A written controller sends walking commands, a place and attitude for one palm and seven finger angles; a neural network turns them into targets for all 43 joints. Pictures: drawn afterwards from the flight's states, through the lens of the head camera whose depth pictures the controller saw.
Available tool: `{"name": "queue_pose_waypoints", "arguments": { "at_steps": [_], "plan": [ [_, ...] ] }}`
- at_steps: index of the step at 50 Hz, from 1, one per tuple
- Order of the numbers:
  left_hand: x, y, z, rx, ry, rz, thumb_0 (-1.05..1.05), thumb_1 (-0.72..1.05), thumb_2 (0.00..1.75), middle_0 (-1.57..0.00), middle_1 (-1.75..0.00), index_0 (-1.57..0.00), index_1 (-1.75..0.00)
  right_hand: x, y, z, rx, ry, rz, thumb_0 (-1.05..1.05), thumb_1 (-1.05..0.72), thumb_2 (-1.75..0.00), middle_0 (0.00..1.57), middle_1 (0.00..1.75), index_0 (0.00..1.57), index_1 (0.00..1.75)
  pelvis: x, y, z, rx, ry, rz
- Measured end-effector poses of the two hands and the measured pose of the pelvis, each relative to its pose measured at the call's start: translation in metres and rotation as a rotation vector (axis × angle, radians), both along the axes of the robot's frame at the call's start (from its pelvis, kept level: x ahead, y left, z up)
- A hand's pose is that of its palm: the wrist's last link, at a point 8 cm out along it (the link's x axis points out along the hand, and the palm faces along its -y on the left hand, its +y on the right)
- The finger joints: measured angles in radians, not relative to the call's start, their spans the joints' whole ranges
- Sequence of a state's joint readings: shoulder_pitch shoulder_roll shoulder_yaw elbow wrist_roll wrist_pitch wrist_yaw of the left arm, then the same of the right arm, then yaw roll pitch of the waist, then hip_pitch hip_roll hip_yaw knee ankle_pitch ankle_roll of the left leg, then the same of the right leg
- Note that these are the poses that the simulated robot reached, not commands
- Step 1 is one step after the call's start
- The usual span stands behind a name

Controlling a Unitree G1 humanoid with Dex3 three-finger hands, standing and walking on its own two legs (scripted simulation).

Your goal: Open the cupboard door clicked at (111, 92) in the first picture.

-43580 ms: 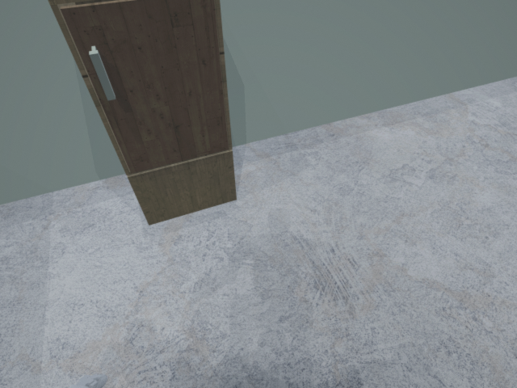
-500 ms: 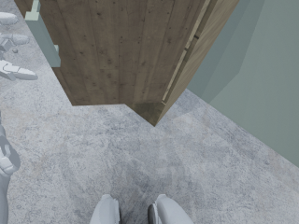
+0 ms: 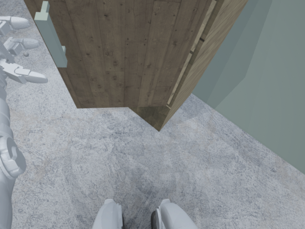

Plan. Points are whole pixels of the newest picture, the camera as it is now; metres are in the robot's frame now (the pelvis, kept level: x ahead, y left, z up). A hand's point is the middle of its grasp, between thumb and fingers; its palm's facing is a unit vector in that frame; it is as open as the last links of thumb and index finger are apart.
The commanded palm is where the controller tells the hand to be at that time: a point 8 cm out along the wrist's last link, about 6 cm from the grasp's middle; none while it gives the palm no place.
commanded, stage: slide the fingers in behind the handle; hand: left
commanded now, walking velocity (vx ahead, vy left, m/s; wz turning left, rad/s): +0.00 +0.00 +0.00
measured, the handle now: (54, 37) +0.57 +0.20 +0.09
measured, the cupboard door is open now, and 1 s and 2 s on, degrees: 44 44 44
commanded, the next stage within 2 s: close the thumb around the handle in 1.56 s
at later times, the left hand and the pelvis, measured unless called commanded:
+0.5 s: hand (42, 54) +0.51 +0.22 +0.09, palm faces +0.00 -1.00 +0.00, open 14.0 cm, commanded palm +0.50 +0.26 +0.09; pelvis +0.00 +0.00 +0.00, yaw +0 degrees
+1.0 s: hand (61, 54) +0.52 +0.18 +0.09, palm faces +0.01 -1.00 -0.01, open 14.0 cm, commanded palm +0.50 +0.23 +0.09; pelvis +0.00 -0.01 +0.00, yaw +0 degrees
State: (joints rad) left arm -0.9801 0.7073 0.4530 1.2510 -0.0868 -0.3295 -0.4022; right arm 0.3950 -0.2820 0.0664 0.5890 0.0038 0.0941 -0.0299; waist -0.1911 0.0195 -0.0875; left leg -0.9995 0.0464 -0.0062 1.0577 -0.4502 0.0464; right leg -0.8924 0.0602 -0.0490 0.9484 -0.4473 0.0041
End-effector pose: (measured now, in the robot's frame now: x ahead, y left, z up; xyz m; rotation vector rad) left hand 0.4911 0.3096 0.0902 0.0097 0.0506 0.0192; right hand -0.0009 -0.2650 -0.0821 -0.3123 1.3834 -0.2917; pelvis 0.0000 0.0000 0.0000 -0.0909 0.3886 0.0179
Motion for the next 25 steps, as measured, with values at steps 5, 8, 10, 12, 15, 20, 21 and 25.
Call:
{"name": "queue_pose_waypoints", "arguments": {
  "at_steps": [5,8,10,12,15,20,21,25],
  "plan": [
    [0.000,-0.001,0.002,0.003,-0.008,-0.009,-0.02,-0.50,0.30,-0.30,-1.19,-0.30,-1.20,-0.013,0.000,0.000,0.001,0.031,-0.012,0.00,-0.90,-0.90,0.20,0.30,0.20,0.30,-0.002,-0.001,-0.001,0.000,0.004,0.000],
    [0.000,-0.007,0.003,0.003,-0.014,-0.024,-0.02,-0.50,0.30,-0.30,-1.19,-0.30,-1.20,-0.019,0.000,0.000,0.003,0.048,-0.017,0.00,-0.90,-0.90,0.20,0.30,0.20,0.30,-0.002,-0.001,0.000,0.000,0.003,0.002],
    [0.000,-0.012,0.002,-0.005,-0.011,-0.029,-0.01,-0.50,0.30,-0.30,-1.19,-0.30,-1.20,-0.022,-0.001,0.000,0.004,0.055,-0.019,0.00,-0.90,-0.90,0.20,0.30,0.20,0.30,-0.002,-0.002,0.000,0.000,0.002,0.003],
    [0.001,-0.016,0.000,-0.015,-0.005,-0.027,-0.01,-0.50,0.30,-0.30,-1.19,-0.30,-1.20,-0.024,-0.001,0.001,0.005,0.054,-0.021,0.00,-0.90,-0.90,0.20,0.30,0.20,0.30,-0.003,-0.002,0.000,0.001,0.001,0.002],
    [0.001,-0.021,-0.003,-0.016,0.003,-0.018,-0.01,-0.50,0.30,-0.30,-1.20,-0.30,-1.20,-0.024,-0.002,0.001,0.006,0.043,-0.025,0.00,-0.90,-0.90,0.20,0.30,0.20,0.30,-0.003,-0.002,0.000,0.002,-0.001,-0.001],
    [0.002,-0.027,-0.002,-0.005,-0.012,-0.011,-0.02,-0.50,0.30,-0.30,-1.19,-0.30,-1.20,-0.022,-0.002,0.000,0.008,0.024,-0.029,0.00,-0.90,-0.90,0.20,0.30,0.20,0.30,-0.003,-0.003,0.000,0.004,-0.004,-0.005],
    [0.003,-0.029,-0.001,-0.003,-0.014,-0.012,-0.02,-0.50,0.30,-0.30,-1.19,-0.30,-1.20,-0.021,-0.002,0.000,0.010,0.022,-0.029,0.00,-0.90,-0.90,0.20,0.30,0.20,0.30,-0.003,-0.003,0.000,0.004,-0.005,-0.005],
    [0.002,-0.033,0.000,-0.006,-0.011,-0.015,-0.02,-0.50,0.30,-0.30,-1.19,-0.30,-1.20,-0.018,-0.001,-0.001,0.019,0.015,-0.026,0.00,-0.90,-0.90,0.20,0.30,0.20,0.30,-0.003,-0.004,0.000,0.007,-0.008,-0.005]
  ]
}}
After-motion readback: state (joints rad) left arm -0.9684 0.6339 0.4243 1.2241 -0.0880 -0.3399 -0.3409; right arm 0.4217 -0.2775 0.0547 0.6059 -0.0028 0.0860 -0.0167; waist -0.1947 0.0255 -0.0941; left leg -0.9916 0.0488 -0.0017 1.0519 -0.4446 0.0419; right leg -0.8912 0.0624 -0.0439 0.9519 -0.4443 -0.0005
